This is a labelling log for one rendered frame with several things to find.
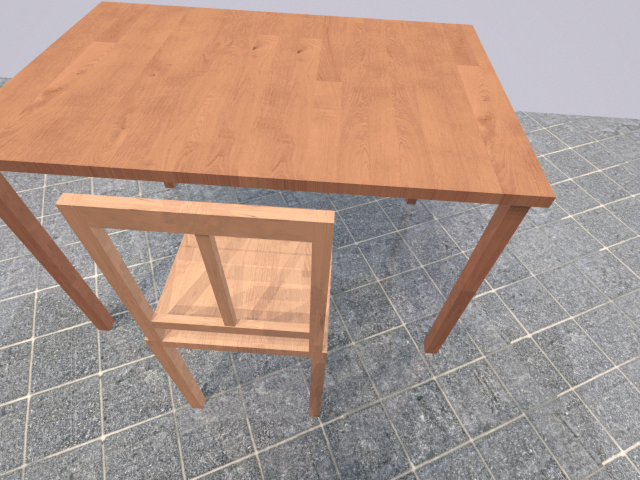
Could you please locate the chair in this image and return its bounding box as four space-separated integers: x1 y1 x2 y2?
55 193 335 417

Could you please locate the table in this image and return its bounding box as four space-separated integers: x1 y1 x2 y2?
0 1 556 354

